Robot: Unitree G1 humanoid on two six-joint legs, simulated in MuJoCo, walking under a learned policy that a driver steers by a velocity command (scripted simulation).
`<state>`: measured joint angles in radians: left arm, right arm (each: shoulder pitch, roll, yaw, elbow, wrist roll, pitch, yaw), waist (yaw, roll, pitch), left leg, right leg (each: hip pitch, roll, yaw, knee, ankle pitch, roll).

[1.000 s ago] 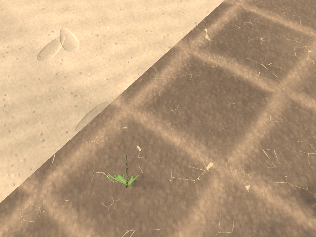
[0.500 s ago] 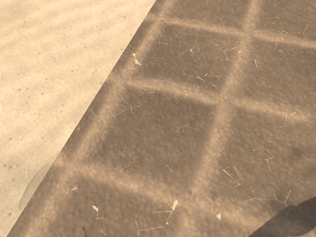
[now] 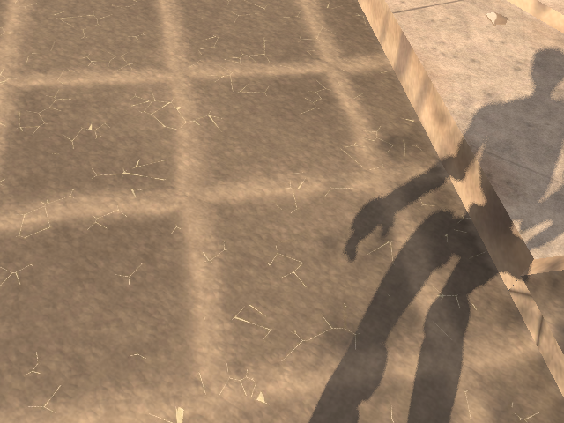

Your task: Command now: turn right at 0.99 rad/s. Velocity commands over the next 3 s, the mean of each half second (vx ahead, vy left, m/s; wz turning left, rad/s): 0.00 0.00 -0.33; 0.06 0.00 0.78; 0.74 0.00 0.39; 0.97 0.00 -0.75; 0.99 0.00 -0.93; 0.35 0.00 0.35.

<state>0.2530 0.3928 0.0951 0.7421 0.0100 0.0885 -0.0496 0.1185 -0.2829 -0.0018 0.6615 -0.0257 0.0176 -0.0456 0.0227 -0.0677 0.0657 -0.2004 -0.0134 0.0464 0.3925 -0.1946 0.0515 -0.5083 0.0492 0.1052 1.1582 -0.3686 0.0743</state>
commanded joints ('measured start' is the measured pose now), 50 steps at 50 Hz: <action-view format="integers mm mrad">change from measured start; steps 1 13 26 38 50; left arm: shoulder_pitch -42 -50 -158 -94 -180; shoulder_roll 55 -28 -30 -1 16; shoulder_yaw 7 -32 -57 -13 -23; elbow -80 -96 -71 -54 -99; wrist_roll -4 6 16 0 42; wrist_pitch -4 -18 -47 -69 -65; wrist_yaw -10 12 101 44 29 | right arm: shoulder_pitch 85 129 202 269 215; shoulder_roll -164 -178 -90 -181 -207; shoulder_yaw -56 -80 -88 -123 -125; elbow -28 24 66 -17 -54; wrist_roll -3 21 18 -4 14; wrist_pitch -8 -6 56 29 10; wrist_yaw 2 43 68 75 67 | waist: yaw -52 -4 -16 -101 -76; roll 230 230 -64 264 183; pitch -70 -133 -28 -114 -54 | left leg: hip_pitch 198 43 -332 128 101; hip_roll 249 279 49 178 141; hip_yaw -111 11 -15 -247 -545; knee -71 132 681 -61 -215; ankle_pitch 405 468 -227 114 -473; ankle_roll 130 91 -107 54 189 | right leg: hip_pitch -119 345 429 132 -199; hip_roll -31 1 -328 -259 -72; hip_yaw -78 -149 -130 -352 -51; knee -53 -761 -852 -283 -213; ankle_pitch -10 95 510 69 83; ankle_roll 15 -100 -272 -63 6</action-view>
